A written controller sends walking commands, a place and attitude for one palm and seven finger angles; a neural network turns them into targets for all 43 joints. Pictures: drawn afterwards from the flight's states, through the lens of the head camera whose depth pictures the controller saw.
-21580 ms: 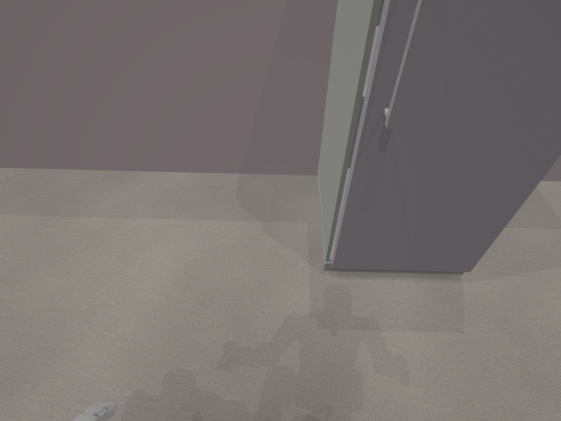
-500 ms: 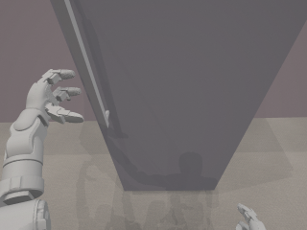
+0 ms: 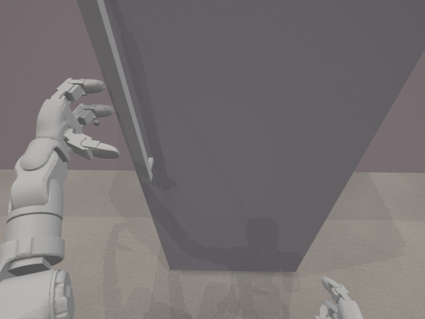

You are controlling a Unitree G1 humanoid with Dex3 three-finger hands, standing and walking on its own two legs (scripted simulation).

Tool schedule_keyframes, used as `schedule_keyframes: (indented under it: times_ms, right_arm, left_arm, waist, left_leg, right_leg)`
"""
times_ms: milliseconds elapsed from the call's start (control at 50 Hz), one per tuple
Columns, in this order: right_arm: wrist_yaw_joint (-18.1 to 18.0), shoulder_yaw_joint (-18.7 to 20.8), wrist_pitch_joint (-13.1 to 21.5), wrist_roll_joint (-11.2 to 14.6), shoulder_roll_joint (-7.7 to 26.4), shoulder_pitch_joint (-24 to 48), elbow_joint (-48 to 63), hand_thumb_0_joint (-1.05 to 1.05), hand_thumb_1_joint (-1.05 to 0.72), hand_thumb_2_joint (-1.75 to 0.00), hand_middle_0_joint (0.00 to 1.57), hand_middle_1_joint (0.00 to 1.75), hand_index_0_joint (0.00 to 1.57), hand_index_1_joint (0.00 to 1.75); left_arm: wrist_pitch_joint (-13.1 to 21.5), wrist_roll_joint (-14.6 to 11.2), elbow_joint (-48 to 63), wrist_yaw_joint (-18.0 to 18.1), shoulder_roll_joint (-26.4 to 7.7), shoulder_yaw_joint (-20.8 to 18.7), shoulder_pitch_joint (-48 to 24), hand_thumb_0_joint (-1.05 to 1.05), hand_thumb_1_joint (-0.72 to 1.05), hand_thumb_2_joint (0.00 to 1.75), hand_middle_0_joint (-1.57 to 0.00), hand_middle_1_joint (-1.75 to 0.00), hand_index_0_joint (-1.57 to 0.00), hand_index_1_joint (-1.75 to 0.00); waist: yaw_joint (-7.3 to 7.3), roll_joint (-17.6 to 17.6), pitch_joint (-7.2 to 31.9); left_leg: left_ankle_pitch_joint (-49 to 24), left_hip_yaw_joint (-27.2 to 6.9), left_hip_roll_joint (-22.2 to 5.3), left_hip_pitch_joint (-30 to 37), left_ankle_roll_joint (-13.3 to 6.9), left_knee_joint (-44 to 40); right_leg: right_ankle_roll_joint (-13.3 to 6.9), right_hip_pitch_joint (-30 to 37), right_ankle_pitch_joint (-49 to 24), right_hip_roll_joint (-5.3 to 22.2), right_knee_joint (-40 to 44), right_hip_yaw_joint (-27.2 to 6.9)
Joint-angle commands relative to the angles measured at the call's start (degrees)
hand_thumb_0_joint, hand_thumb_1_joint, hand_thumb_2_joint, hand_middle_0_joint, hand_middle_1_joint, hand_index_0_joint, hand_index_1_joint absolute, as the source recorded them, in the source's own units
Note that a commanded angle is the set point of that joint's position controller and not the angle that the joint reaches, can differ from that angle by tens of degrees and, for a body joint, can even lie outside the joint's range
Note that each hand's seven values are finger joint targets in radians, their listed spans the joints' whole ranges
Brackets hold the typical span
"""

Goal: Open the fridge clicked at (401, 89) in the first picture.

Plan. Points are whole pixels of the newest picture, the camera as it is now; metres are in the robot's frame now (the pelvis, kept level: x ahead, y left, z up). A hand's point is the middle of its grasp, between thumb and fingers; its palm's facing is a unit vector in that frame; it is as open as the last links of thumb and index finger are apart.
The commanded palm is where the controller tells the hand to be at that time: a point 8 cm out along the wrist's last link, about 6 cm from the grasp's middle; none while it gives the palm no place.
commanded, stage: move the hooked fingers beside the handle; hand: left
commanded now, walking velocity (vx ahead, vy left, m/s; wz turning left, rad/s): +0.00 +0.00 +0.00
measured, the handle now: (129, 102) +0.43 +0.18 +0.21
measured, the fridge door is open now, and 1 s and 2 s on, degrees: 0 0 0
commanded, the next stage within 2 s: feel for the door with the fingertips in 0.30 s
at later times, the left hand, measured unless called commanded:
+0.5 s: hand (99, 137) +0.38 +0.23 +0.17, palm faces +0.05 -1.00 -0.03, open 14.0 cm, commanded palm +0.35 +0.27 +0.19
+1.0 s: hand (110, 131) +0.38 +0.21 +0.18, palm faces +0.08 -1.00 +0.00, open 14.0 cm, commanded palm +0.36 +0.26 +0.19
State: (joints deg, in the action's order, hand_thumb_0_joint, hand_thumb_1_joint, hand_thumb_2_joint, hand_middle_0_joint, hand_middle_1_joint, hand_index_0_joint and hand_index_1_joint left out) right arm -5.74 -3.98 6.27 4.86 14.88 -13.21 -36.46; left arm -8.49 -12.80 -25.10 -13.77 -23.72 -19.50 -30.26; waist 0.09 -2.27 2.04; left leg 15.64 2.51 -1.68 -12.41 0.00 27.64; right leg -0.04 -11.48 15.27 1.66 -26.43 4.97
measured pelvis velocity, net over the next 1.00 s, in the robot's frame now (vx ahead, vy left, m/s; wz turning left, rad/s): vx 0.00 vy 0.00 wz -0.01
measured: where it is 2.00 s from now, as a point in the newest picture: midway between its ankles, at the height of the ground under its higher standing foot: outside the picture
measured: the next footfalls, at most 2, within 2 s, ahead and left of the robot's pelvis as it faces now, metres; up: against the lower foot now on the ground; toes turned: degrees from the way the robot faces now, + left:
none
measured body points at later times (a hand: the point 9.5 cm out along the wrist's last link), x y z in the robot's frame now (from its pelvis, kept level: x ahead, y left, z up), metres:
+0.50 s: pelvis +0.00 +0.00 +0.00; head +0.00 -0.02 +0.45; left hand +0.37 +0.28 +0.18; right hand +0.15 -0.25 -0.10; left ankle -0.01 +0.12 -0.74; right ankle -0.01 -0.12 -0.74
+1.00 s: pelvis +0.00 +0.00 +0.00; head -0.01 -0.01 +0.45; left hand +0.37 +0.26 +0.19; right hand +0.15 -0.24 -0.09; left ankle -0.01 +0.12 -0.74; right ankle -0.01 -0.12 -0.74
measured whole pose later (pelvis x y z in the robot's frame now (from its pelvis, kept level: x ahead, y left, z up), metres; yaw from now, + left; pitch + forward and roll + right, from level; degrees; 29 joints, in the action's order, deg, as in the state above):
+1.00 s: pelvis +0.00 +0.00 +0.00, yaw +0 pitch +0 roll +0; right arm -5.6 -3.8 4.0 4.8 14.7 -12.5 -36.8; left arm -11.9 -12.7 -23.1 -10.1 -20.6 -16.9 -28.6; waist 0.0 -2.3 1.9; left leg 15.3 2.8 -1.7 -11.9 -0.1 27.3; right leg 0.0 -11.2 14.9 1.6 -26.2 4.6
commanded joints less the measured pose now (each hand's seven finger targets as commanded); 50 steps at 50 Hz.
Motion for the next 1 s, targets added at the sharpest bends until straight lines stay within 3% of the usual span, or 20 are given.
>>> schedule_keyframes:
  times_ms: [0,80,160,240,280,320,360,420,480,520,560,600,620,680,740,760,820,900,920,980]
  right_arm:
    - [-0.7,3.7,1.3,0.5,8.7,2.6,8.1,0.00,-0.90,-0.90,0.20,0.30,0.20,0.30]
    - [-0.4,4.0,1.6,0.2,7.9,3.9,10.8,0.00,-0.90,-0.90,0.20,0.30,0.20,0.30]
    - [-0.4,3.7,2.5,-0.3,7.2,3.5,10.2,0.00,-0.90,-0.90,0.20,0.30,0.20,0.30]
    - [-0.8,3.5,2.5,0.1,7.4,3.4,8.6,0.00,-0.90,-0.90,0.20,0.30,0.20,0.30]
    - [-1.0,3.6,2.1,0.6,7.8,3.2,8.1,0.00,-0.90,-0.90,0.20,0.30,0.20,0.30]
    - [-1.1,3.8,1.7,0.9,8.4,3.0,8.4,0.00,-0.90,-0.90,0.20,0.30,0.20,0.30]
    - [-1.1,3.9,1.5,0.8,8.6,3.2,9.1,0.00,-0.90,-0.90,0.20,0.30,0.20,0.30]
    - [-0.7,4.1,2.1,0.3,7.8,3.9,10.3,0.00,-0.90,-0.90,0.20,0.30,0.20,0.30]
    - [-0.4,3.9,2.8,-0.1,7.2,4.1,9.8,0.00,-0.90,-0.90,0.20,0.30,0.20,0.30]
    - [-0.2,3.9,2.8,-0.3,7.1,4.1,9.2,0.00,-0.90,-0.90,0.20,0.30,0.20,0.30]
    - [-0.1,3.6,2.6,0.0,6.8,4.7,8.8,0.00,-0.90,-0.90,0.20,0.30,0.20,0.30]
    - [0.0,3.7,1.8,0.2,7.4,4.8,8.4,0.00,-0.90,-0.90,0.20,0.30,0.20,0.30]
    - [-0.1,3.4,1.5,0.3,7.1,5.3,8.8,0.00,-0.90,-0.90,0.20,0.30,0.20,0.30]
    - [-0.2,3.5,1.3,0.2,7.0,5.8,9.7,0.00,-0.90,-0.90,0.20,0.30,0.20,0.30]
    - [-0.2,3.5,1.6,0.2,6.4,6.5,10.2,0.00,-0.90,-0.90,0.20,0.30,0.20,0.30]
    - [-0.3,3.6,1.8,0.1,6.5,6.2,9.7,0.00,-0.90,-0.90,0.20,0.30,0.20,0.30]
    - [-0.7,3.5,1.9,0.0,6.7,5.9,8.6,0.00,-0.90,-0.90,0.20,0.30,0.20,0.30]
    - [-0.7,3.5,0.8,0.0,7.4,5.0,7.2,0.00,-0.90,-0.90,0.20,0.30,0.20,0.30]
    - [-0.7,3.3,0.5,0.1,7.2,5.3,7.5,0.00,-0.90,-0.90,0.20,0.30,0.20,0.30]
    - [-0.9,3.4,0.3,0.2,7.2,5.1,7.8,0.00,-0.90,-0.90,0.20,0.30,0.20,0.30]
  left_arm:
    - [-2.7,-0.7,0.5,-1.8,-13.8,-2.5,-14.3,0.00,-0.50,0.30,-0.30,-1.20,-0.30,-1.20]
    - [1.6,-2.4,13.5,-2.7,-17.0,-5.9,-19.1,0.00,-0.50,0.30,-0.30,-1.20,-0.30,-1.20]
    - [7.3,-2.6,22.0,-1.4,-20.5,-9.1,-23.9,0.00,-0.50,0.30,-0.30,-1.20,-0.30,-1.20]
    - [4.4,-1.7,15.1,-1.7,-17.2,-6.2,-20.6,0.00,-0.50,0.30,-0.30,-1.20,-0.30,-1.20]
    - [1.2,-1.6,9.5,-2.8,-13.6,-2.4,-18.8,0.00,-0.50,0.30,-0.30,-1.20,-0.30,-1.20]
    - [-1.4,-1.9,6.1,-3.7,-13.9,-2.5,-15.9,0.00,-0.50,0.30,-0.30,-1.20,-0.30,-1.20]
    - [-1.7,-2.1,8.2,-4.1,-14.3,-2.3,-17.5,0.00,-0.50,0.30,-0.30,-1.20,-0.30,-1.20]
    - [1.5,-3.0,18.2,-3.2,-13.8,-2.5,-20.9,0.00,-0.50,0.30,-0.30,-1.20,-0.30,-1.20]
    - [4.7,-3.9,21.3,-1.3,-13.2,-4.0,-21.2,0.00,-0.50,0.30,-0.30,-1.20,-0.30,-1.20]
    - [5.3,-3.4,21.0,0.1,-14.3,-5.6,-19.3,0.00,-0.50,0.30,-0.30,-1.20,-0.30,-1.20]
    - [3.8,-2.4,18.3,1.2,-11.7,-3.4,-17.7,0.00,-0.50,0.30,-0.30,-1.20,-0.30,-1.20]
    - [1.3,-1.1,14.4,2.1,-13.2,-4.1,-15.1,0.00,-0.50,0.30,-0.30,-1.20,-0.30,-1.20]
    - [0.4,-0.8,15.3,2.4,-11.5,-2.3,-17.0,0.00,-0.50,0.30,-0.30,-1.20,-0.30,-1.20]
    - [-0.9,-0.9,17.9,2.7,-11.4,-2.2,-17.8,0.00,-0.50,0.30,-0.30,-1.20,-0.30,-1.20]
    - [0.5,-2.0,22.3,2.6,-7.6,0.5,-19.6,0.00,-0.50,0.30,-0.30,-1.20,-0.30,-1.20]
    - [1.1,-2.3,22.6,2.8,-8.4,-0.2,-20.8,0.00,-0.50,0.30,-0.30,-1.20,-0.30,-1.20]
    - [2.1,-1.9,21.2,3.4,-8.8,0.0,-23.0,0.00,-0.50,0.30,-0.30,-1.20,-0.30,-1.20]
    - [-0.1,-0.7,12.2,4.2,-12.0,-2.8,-18.6,0.00,-0.50,0.30,-0.30,-1.20,-0.30,-1.20]
    - [-0.5,-0.3,12.3,4.2,-11.8,-2.0,-20.6,0.00,-0.50,0.30,-0.30,-1.20,-0.30,-1.20]
    - [-0.5,-0.1,11.6,3.8,-11.9,-1.2,-23.5,0.00,-0.50,0.30,-0.30,-1.20,-0.30,-1.20]
  waist:
    - [0.02,2.8,9.5]
    - [0.24,2.8,18.5]
    - [0.00,-1.3,21.0]
    - [-0.54,-4.1,13.6]
    - [-1.42,-2.7,9.1]
    - [-0.99,-0.8,8.4]
    - [-0.99,-0.4,10.7]
    - [-0.60,-0.2,18.1]
    - [-0.34,1.0,19.8]
    - [0.35,0.5,19.1]
    - [0.23,-1.2,14.3]
    - [0.85,-0.9,10.7]
    - [0.17,-1.6,10.1]
    - [0.38,-1.7,12.8]
    - [-0.42,1.1,15.7]
    - [-0.55,0.9,16.2]
    - [-1.13,1.5,15.0]
    - [-0.04,2.1,11.2]
    - [-0.38,0.7,10.5]
    - [-0.94,0.2,11.4]
  left_leg:
    - [-14.3,-2.4,0.6,3.3,-1.9,-2.8]
    - [-19.5,-2.3,0.8,7.3,-2.2,-1.1]
    - [-22.9,-2.6,0.8,10.5,-2.3,-0.9]
    - [-18.9,-2.2,0.9,8.3,-2.1,-1.9]
    - [-15.0,-2.2,0.8,6.3,-2.0,-2.5]
    - [-13.6,-2.2,0.8,5.0,-2.2,-2.5]
    - [-14.5,-2.5,0.9,5.2,-2.1,-2.2]
    - [-19.6,-3.0,0.8,9.5,-2.3,-1.0]
    - [-21.4,-3.2,0.8,10.9,-2.1,-0.6]
    - [-21.5,-2.8,0.7,9.9,-2.1,-1.2]
    - [-18.7,-2.3,0.8,8.1,-1.8,-1.9]
    - [-15.4,-2.0,0.6,5.5,-1.8,-2.6]
    - [-14.8,-2.0,0.7,5.4,-1.9,-3.1]
    - [-16.1,-2.3,0.7,6.4,-1.9,-2.7]
    - [-17.7,-2.6,0.5,9.1,-2.0,-2.2]
    - [-17.5,-2.6,0.4,9.6,-2.0,-2.1]
    - [-15.9,-2.5,0.4,9.4,-2.1,-2.5]
    - [-13.7,-2.2,0.7,6.0,-2.0,-3.1]
    - [-12.7,-2.0,0.8,5.4,-2.0,-3.4]
    - [-13.0,-2.2,0.8,5.7,-2.0,-3.1]
  right_leg:
    - [-1.3,0.9,-17.0,-0.8,2.3,-1.6]
    - [-1.1,4.8,-22.9,-0.9,0.9,-2.0]
    - [-1.2,5.8,-24.6,-1.3,0.6,-2.3]
    - [-1.3,2.5,-20.9,-1.2,1.9,-2.1]
    - [-1.2,-0.4,-17.1,-1.3,2.6,-1.7]
    - [-1.2,-0.7,-16.1,-1.1,2.8,-1.7]
    - [-1.2,0.0,-16.8,-1.0,2.3,-1.6]
    - [-1.3,2.6,-20.7,-1.2,1.3,-1.7]
    - [-1.2,3.6,-22.3,-1.5,0.8,-1.6]
    - [-1.2,4.2,-22.4,-1.4,0.9,-1.8]
    - [-1.1,2.1,-19.9,-1.3,1.4,-1.6]
    - [-1.2,1.4,-16.8,-1.1,2.2,-1.9]
    - [-1.2,1.1,-16.3,-1.0,2.5,-1.9]
    - [-1.4,2.4,-17.4,-0.9,2.1,-1.9]
    - [-1.2,2.9,-18.5,-1.3,2.0,-1.7]
    - [-1.1,2.7,-18.3,-1.4,2.0,-1.7]
    - [-0.9,1.8,-16.7,-1.4,2.5,-1.9]
    - [-1.0,1.4,-14.9,-1.1,3.1,-2.1]
    - [-0.9,1.1,-14.1,-1.0,3.4,-2.3]
    - [-1.1,1.1,-14.2,-1.0,3.4,-2.4]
